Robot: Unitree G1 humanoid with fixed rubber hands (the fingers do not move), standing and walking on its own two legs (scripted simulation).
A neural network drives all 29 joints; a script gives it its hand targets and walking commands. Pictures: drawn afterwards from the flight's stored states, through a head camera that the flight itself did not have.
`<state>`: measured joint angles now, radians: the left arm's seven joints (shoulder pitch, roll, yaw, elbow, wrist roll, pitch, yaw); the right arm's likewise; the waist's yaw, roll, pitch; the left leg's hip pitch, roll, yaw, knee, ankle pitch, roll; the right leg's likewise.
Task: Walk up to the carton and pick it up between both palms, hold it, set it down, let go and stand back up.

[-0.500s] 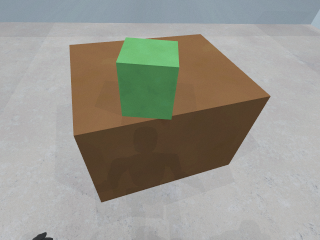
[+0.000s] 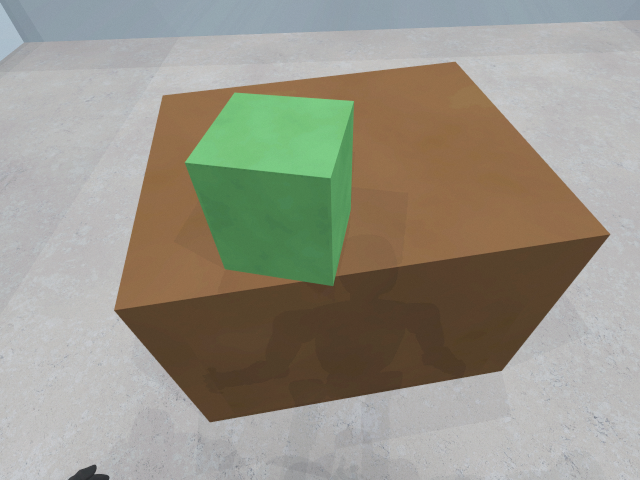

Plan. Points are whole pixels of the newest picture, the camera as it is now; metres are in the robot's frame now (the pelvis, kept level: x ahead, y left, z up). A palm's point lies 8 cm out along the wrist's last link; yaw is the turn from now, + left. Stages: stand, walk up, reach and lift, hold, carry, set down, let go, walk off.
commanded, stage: walk up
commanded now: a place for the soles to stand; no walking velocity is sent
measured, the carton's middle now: (284, 191) +0.58 +0.06 +0.02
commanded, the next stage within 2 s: none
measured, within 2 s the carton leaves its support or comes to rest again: neither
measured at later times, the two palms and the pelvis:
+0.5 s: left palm out of the picture +0.13 +0.30 -0.05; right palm out of the picture +0.07 -0.36 -0.11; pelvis +0.03 -0.03 +0.01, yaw +0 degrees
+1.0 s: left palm out of the picture +0.11 +0.37 -0.10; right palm (565, 466) +0.15 -0.28 -0.07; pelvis +0.07 +0.04 +0.00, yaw +8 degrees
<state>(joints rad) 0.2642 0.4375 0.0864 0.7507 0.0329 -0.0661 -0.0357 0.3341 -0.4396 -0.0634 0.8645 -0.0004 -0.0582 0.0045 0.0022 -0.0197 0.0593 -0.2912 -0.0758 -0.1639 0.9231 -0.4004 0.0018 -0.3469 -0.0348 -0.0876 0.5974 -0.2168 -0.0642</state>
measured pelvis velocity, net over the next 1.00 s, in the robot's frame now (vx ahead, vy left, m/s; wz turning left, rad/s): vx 0.07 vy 0.04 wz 0.14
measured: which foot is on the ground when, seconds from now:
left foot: up 0.00-0.76, down 0.78-1.00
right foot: down 0.00-0.80, up 0.82-1.00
